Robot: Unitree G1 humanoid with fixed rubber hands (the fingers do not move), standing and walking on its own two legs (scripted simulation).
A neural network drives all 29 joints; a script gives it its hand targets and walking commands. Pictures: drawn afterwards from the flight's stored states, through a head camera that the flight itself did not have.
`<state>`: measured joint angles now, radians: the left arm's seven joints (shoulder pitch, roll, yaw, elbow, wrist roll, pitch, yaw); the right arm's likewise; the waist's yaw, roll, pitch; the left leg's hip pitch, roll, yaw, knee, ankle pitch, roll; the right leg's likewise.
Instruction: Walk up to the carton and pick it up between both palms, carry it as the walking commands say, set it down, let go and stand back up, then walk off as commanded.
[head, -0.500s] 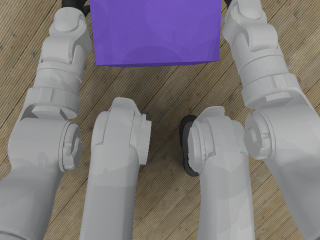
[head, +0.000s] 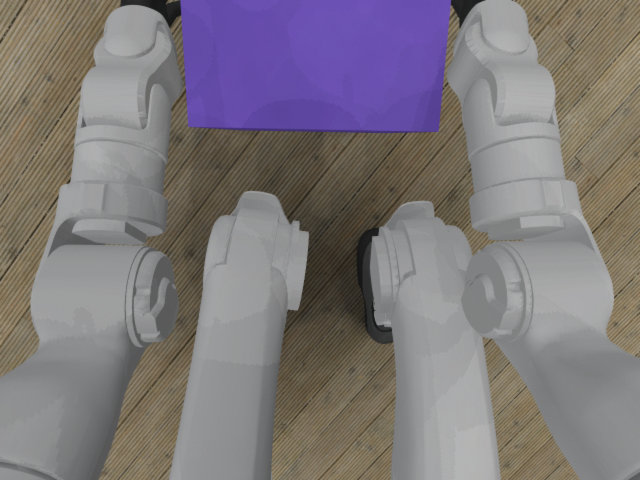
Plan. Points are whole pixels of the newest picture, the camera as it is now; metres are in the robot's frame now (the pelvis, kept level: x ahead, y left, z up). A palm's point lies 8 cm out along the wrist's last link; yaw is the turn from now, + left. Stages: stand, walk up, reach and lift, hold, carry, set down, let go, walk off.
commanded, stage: reach and lift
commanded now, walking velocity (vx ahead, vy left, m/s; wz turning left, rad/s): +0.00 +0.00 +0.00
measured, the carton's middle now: (315, 35) +0.52 +0.04 -0.21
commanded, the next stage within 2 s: none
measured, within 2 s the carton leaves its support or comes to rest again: neither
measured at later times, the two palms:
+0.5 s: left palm out of the picture +0.49 +0.20 -0.07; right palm out of the picture +0.52 -0.10 -0.07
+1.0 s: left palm out of the picture +0.48 +0.19 +0.01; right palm out of the picture +0.50 -0.11 +0.01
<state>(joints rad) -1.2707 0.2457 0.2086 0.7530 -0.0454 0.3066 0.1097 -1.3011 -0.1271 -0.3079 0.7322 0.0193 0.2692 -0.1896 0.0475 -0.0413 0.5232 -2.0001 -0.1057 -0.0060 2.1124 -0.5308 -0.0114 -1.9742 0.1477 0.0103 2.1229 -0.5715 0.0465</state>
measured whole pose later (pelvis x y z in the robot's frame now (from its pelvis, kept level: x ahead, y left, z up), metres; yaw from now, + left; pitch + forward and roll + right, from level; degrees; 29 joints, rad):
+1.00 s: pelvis -0.02 -0.01 +0.09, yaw +0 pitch +18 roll +0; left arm -1.18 0.15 0.34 0.56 0.06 0.45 0.08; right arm -1.22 -0.07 -0.36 0.60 -0.07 0.37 -0.14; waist 0.06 -0.03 0.52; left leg -1.64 -0.12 -0.03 1.79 -0.46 -0.03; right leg -1.63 0.16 0.05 1.81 -0.48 0.03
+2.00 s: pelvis +0.01 -0.01 +0.21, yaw +1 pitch +15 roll +0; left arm -0.85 0.04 0.31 0.56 0.09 0.43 0.08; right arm -0.89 0.01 -0.31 0.61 -0.09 0.36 -0.13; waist 0.04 0.00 0.27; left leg -1.24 -0.12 -0.09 1.41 -0.42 -0.03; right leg -1.22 0.14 0.07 1.42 -0.45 0.01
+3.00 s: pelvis +0.13 -0.01 +0.36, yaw +0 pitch +8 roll +1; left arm -0.25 -0.13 0.26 0.47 0.21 0.41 0.04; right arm -0.28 0.15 -0.29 0.52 -0.21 0.34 -0.04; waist 0.02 -0.01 -0.09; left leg -0.44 -0.08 -0.12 0.53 -0.23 0.01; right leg -0.44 0.09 0.15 0.56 -0.26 -0.02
